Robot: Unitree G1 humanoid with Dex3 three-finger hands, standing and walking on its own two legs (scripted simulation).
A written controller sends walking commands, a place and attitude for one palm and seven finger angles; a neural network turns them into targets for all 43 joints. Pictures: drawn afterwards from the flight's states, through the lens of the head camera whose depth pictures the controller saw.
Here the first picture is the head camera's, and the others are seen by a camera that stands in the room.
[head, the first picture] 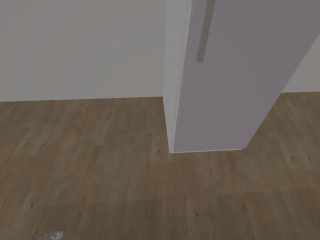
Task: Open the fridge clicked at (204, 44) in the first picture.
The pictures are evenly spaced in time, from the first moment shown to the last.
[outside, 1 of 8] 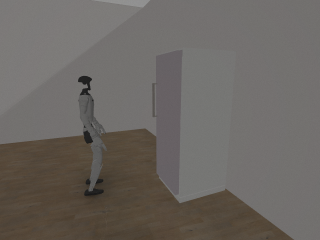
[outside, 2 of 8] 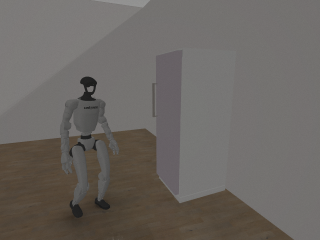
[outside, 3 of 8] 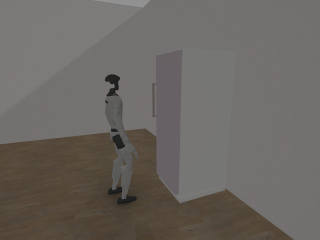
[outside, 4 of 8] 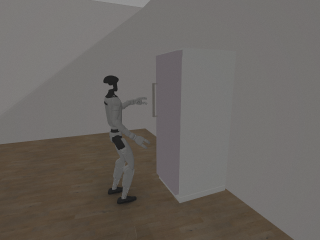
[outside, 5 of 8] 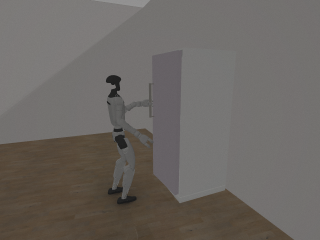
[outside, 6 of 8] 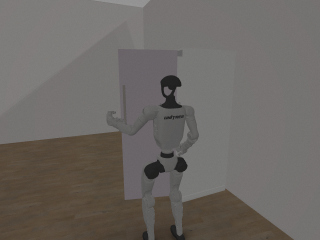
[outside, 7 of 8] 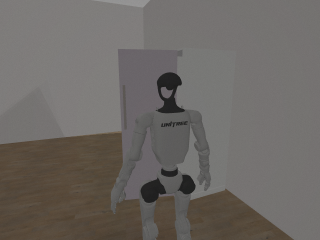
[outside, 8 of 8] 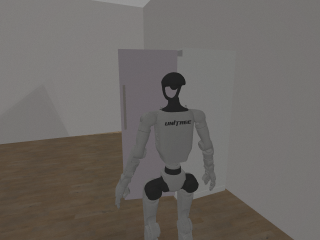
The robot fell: no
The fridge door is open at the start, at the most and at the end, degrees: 0 82 75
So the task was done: yes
